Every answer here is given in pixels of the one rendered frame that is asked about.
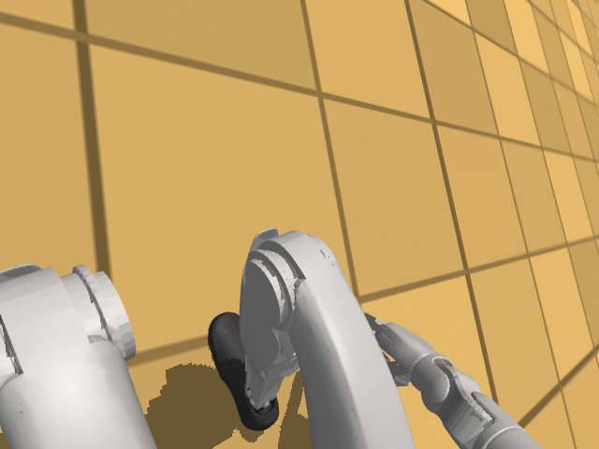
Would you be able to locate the right robot hand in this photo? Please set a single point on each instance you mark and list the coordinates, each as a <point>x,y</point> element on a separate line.
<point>404,346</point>

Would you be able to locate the right robot foot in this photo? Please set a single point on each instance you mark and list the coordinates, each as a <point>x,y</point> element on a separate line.
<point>229,358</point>

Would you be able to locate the right robot arm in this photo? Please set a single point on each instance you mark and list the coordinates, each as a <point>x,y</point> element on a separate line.
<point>472,419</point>

